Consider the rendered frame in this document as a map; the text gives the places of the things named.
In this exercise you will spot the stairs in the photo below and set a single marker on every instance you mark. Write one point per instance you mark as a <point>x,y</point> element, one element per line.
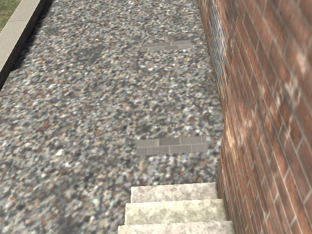
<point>189,208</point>

